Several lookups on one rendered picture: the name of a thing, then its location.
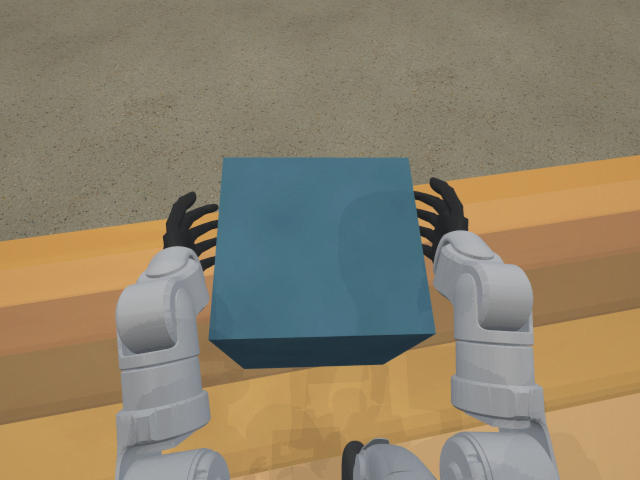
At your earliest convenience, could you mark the robot right thigh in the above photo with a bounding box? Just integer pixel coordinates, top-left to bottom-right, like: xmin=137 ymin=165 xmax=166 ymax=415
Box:
xmin=355 ymin=444 xmax=437 ymax=480

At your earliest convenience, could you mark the robot right hand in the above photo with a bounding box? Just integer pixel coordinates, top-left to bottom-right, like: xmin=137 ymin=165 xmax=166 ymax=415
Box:
xmin=414 ymin=177 xmax=468 ymax=263

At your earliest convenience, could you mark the left robot forearm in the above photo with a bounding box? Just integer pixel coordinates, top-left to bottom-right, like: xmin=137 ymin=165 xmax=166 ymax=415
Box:
xmin=115 ymin=246 xmax=211 ymax=480

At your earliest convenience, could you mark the right robot shin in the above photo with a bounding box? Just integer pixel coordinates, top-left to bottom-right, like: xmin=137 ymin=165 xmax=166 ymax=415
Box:
xmin=353 ymin=438 xmax=389 ymax=480

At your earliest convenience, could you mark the right robot upper arm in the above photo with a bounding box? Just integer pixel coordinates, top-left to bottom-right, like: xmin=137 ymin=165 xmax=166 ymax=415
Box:
xmin=439 ymin=432 xmax=559 ymax=480

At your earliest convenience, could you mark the left robot upper arm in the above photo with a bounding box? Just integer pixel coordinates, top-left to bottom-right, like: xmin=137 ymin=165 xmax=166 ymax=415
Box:
xmin=123 ymin=448 xmax=230 ymax=480

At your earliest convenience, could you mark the robot left hand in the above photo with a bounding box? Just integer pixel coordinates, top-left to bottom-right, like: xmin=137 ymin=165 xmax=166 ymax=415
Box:
xmin=163 ymin=192 xmax=219 ymax=272

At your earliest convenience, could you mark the right robot forearm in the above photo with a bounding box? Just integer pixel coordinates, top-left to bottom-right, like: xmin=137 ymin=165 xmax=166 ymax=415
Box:
xmin=433 ymin=230 xmax=560 ymax=480

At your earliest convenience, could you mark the carton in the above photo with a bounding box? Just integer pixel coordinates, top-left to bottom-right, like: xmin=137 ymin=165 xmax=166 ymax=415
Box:
xmin=208 ymin=157 xmax=436 ymax=369

